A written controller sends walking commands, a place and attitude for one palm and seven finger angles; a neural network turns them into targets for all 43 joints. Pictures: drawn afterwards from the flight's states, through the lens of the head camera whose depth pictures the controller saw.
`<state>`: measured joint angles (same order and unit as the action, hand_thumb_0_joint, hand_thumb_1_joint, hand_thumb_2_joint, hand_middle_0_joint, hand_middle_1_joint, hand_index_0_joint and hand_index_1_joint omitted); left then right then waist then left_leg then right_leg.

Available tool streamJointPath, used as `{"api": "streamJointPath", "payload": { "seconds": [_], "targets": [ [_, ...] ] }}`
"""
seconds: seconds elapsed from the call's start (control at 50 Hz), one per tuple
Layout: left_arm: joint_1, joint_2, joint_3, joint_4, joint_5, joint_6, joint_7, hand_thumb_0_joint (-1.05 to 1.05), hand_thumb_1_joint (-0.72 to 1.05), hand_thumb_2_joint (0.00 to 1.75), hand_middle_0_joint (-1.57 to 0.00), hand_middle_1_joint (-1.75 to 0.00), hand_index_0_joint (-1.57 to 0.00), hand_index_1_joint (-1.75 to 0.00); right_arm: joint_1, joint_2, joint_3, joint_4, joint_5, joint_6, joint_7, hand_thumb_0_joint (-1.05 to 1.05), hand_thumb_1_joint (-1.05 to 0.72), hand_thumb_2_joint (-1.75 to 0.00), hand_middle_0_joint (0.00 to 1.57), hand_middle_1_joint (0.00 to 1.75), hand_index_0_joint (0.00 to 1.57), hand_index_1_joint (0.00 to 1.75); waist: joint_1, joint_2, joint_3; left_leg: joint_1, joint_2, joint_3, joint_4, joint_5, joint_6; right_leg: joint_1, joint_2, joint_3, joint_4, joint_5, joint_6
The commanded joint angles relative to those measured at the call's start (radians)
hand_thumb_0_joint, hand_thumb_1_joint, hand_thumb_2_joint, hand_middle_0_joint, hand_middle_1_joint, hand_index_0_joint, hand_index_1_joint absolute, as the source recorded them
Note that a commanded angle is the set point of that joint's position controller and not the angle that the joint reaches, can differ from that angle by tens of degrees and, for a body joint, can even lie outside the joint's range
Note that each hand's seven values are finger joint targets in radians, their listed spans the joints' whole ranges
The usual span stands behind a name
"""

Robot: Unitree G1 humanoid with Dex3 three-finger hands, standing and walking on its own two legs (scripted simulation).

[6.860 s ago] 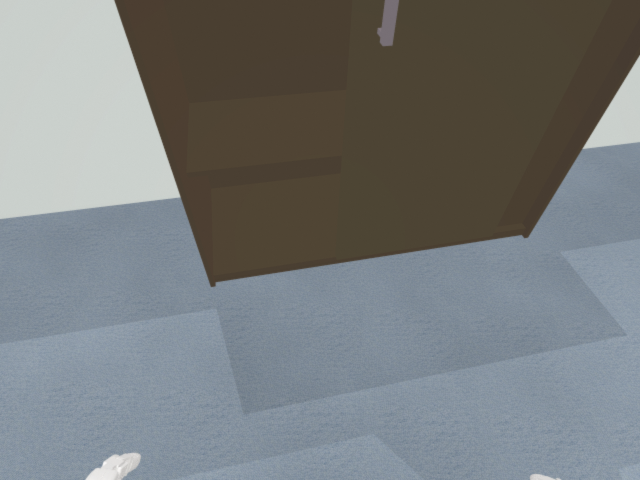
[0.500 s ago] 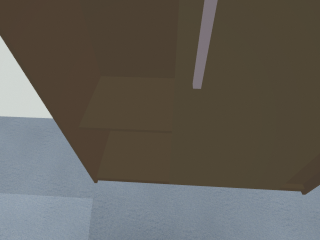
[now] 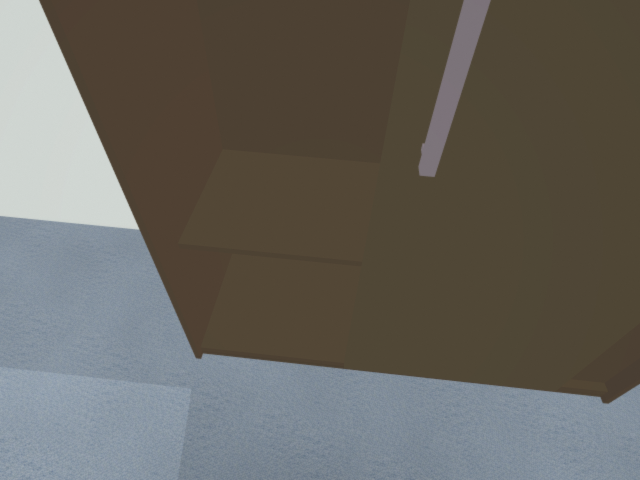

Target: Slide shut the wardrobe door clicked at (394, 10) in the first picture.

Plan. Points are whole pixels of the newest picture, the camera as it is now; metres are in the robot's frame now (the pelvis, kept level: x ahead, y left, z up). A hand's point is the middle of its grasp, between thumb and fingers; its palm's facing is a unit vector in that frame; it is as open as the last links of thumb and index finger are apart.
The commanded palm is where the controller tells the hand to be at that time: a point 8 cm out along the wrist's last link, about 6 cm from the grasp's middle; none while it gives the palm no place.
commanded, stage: come to a stop and stand still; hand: right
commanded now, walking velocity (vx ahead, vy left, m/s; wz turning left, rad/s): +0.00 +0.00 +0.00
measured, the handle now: (450, 76) +0.57 -0.12 +0.25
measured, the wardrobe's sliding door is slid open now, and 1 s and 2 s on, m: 0.48 0.48 0.48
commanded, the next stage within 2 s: look again from close up in 0.58 s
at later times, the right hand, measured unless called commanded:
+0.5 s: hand out of the picture -0.01 -0.14 -0.17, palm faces +0.06 +0.98 -0.17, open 7.4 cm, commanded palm none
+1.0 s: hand out of the picture +0.05 -0.18 -0.18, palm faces +0.02 +0.98 -0.21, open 7.4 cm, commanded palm none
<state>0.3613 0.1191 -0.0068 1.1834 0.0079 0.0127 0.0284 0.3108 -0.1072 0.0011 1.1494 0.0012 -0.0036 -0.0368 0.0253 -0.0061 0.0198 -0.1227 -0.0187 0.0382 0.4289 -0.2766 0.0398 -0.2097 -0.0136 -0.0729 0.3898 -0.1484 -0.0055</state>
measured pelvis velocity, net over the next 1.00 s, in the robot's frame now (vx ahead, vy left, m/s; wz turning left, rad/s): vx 0.04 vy -0.01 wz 0.02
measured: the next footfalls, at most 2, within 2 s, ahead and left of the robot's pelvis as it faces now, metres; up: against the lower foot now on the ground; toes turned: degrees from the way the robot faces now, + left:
none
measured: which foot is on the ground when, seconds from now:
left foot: down 0.00-1.00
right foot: down 0.00-1.00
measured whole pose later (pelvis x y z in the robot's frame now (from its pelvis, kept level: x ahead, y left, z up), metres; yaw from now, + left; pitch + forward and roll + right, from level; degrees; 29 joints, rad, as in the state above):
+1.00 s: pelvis +0.04 -0.01 -0.01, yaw +1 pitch -1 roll +0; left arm 0.28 0.16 -0.01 1.08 0.01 -0.02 0.03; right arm 0.31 -0.15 0.00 1.07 -0.01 -0.03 -0.05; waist 0.00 0.00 0.00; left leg -0.13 -0.02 0.02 0.52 -0.38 0.03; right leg -0.23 -0.01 -0.05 0.56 -0.31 -0.01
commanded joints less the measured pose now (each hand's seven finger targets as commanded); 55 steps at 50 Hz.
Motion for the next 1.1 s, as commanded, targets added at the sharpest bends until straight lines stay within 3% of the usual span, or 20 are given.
{"api": "streamJointPath", "payload": {
  "seconds": [0.0,0.3,0.44,0.64,0.66,0.68,0.7,0.72,0.74,0.8,0.86,0.92,1.08],
  "targets": [
    [0.046,0.064,0.014,-0.023,0.005,-0.011,0.008,0.0,0.9,0.9,-0.2,-0.3,-0.2,-0.3,0.071,-0.092,-0.014,-0.015,-0.003,-0.011,-0.011,0.0,-0.9,-0.9,0.2,0.3,0.2,0.3,-0.013,0.016,0.102,-0.173,0.12,-0.134,-0.159,-0.068,0.005,0.038,-0.078,0.104,-0.061,-0.058,-0.008],
    [0.024,0.067,0.014,-0.03,0.0,-0.024,0.015,0.0,0.9,0.9,-0.2,-0.3,-0.2,-0.3,0.11,-0.075,-0.01,-0.001,-0.004,-0.023,-0.016,0.0,-0.9,-0.9,0.2,0.3,0.2,0.3,-0.017,0.003,0.063,-0.11,0.117,-0.12,-0.141,0.128,-0.002,0.08,-0.097,0.101,-0.04,0.08,-0.011],
    [0.002,0.07,0.012,-0.032,0.0,-0.022,0.015,0.0,0.9,0.9,-0.2,-0.3,-0.2,-0.3,0.111,-0.079,-0.01,-0.004,-0.007,-0.023,-0.018,0.0,-0.9,-0.9,0.2,0.3,0.2,0.3,-0.018,0.024,0.088,-0.104,0.12,-0.116,-0.145,0.166,-0.006,0.074,-0.097,0.098,-0.039,0.09,-0.01],
    [-0.015,0.086,0.009,-0.037,0.002,-0.022,0.017,0.0,0.9,0.9,-0.2,-0.3,-0.2,-0.3,0.101,-0.099,-0.013,-0.009,-0.007,-0.022,-0.018,0.0,-0.9,-0.9,0.2,0.3,0.2,0.3,-0.02,0.021,0.069,-0.063,0.123,-0.106,-0.136,0.249,-0.009,0.091,-0.097,0.093,-0.032,0.121,-0.008],
    [-0.13,0.116,0.01,-0.121,-0.004,-0.046,0.0,0.0,0.9,0.9,-0.2,-0.3,-0.2,-0.3,0.17,-0.125,-0.011,-0.005,-0.033,-0.062,-0.049,0.0,-0.9,-0.9,0.2,0.3,0.2,0.3,-0.068,0.09,0.101,-0.079,0.196,-0.198,-0.126,0.777,-0.083,-0.053,-0.08,0.036,0.238,0.073,0.014],
    [-0.08,0.069,0.013,-0.161,0.0,-0.033,-0.005,0.0,0.9,0.9,-0.2,-0.3,-0.2,-0.3,0.139,-0.163,-0.021,-0.054,-0.027,-0.068,-0.044,0.0,-0.9,-0.9,0.2,0.3,0.2,0.3,-0.012,0.116,0.052,-0.019,0.237,-0.206,-0.078,0.819,-0.055,-0.106,-0.038,0.078,0.265,-0.184,-0.007],
    [-0.061,0.072,0.021,-0.152,0.005,-0.03,-0.004,0.0,0.9,0.9,-0.2,-0.3,-0.2,-0.3,0.102,-0.147,-0.014,-0.076,-0.025,-0.067,-0.034,0.0,-0.9,-0.9,0.2,0.3,0.2,0.3,0.001,0.016,0.026,-0.01,0.234,-0.18,-0.06,0.777,-0.006,-0.102,-0.039,0.065,0.272,-0.197,-0.015],
    [-0.038,0.068,0.016,-0.151,0.005,-0.026,-0.008,0.0,0.9,0.9,-0.2,-0.3,-0.2,-0.3,0.072,-0.162,-0.016,-0.083,-0.023,-0.065,-0.032,0.0,-0.9,-0.9,0.2,0.3,0.2,0.3,0.008,0.03,-0.006,-0.003,0.213,-0.133,-0.049,0.65,0.024,-0.092,-0.044,0.051,0.246,-0.176,-0.016],
    [-0.026,0.065,0.014,-0.152,0.005,-0.03,-0.01,0.0,0.9,0.9,-0.2,-0.3,-0.2,-0.3,0.074,-0.15,-0.015,-0.092,-0.02,-0.066,-0.028,0.0,-0.9,-0.9,0.2,0.3,0.2,0.3,0.009,0.029,-0.034,-0.007,0.189,-0.138,-0.035,0.547,0.047,-0.056,-0.035,0.051,0.196,-0.118,-0.011],
    [-0.005,0.106,0.014,-0.153,0.006,-0.048,-0.001,0.0,0.9,0.9,-0.2,-0.3,-0.2,-0.3,0.081,-0.123,-0.009,-0.106,-0.012,-0.058,-0.026,0.0,-0.9,-0.9,0.2,0.3,0.2,0.3,-0.002,0.044,-0.069,-0.037,0.121,-0.113,0.021,0.445,0.027,0.025,-0.078,0.095,0.13,0.126,-0.029],
    [-0.022,0.113,0.011,-0.144,0.006,-0.051,0.007,0.0,0.9,0.9,-0.2,-0.3,-0.2,-0.3,0.084,-0.135,-0.013,-0.102,-0.013,-0.045,-0.023,0.0,-0.9,-0.9,0.2,0.3,0.2,0.3,-0.021,-0.02,-0.016,-0.05,0.107,-0.103,0.036,0.401,0.018,0.015,-0.084,0.1,0.129,0.229,-0.03],
    [-0.034,0.118,0.01,-0.143,0.004,-0.046,0.007,0.0,0.9,0.9,-0.2,-0.3,-0.2,-0.3,0.079,-0.14,-0.01,-0.104,-0.016,-0.034,-0.021,0.0,-0.9,-0.9,0.2,0.3,0.2,0.3,-0.026,0.059,0.042,-0.067,0.1,-0.097,0.013,0.306,0.01,-0.022,-0.083,0.106,0.1,0.144,-0.036],
    [-0.059,0.144,0.006,-0.136,0.007,-0.044,0.005,0.0,0.9,0.9,-0.2,-0.3,-0.2,-0.3,0.058,-0.16,-0.009,-0.117,-0.015,-0.013,-0.01,0.0,-0.9,-0.9,0.2,0.3,0.2,0.3,-0.035,-0.015,0.072,-0.102,0.086,-0.103,-0.005,0.074,0.003,-0.032,-0.087,0.133,0.034,0.04,-0.051]
  ]
}}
